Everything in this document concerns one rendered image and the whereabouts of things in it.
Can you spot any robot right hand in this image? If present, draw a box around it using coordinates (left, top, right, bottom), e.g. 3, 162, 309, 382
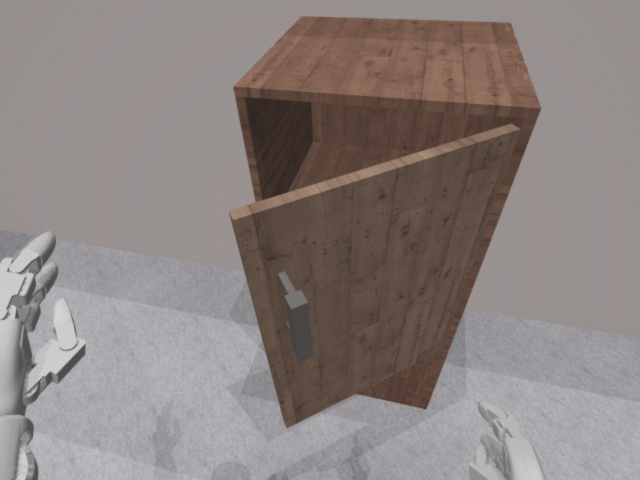
469, 400, 546, 480

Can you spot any cupboard door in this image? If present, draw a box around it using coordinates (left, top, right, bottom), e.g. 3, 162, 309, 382
229, 124, 521, 428

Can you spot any handle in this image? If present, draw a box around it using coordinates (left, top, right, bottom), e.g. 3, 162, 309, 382
278, 271, 313, 362

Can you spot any left robot forearm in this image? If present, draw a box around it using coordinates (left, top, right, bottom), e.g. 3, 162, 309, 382
0, 415, 38, 480

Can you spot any robot left hand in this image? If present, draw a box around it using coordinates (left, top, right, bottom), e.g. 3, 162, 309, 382
0, 231, 85, 417

